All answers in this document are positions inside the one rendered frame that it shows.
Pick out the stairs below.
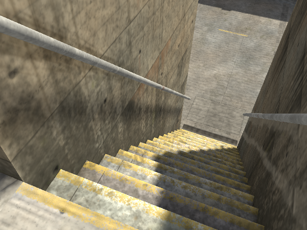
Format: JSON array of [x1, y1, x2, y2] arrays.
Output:
[[46, 128, 265, 230]]

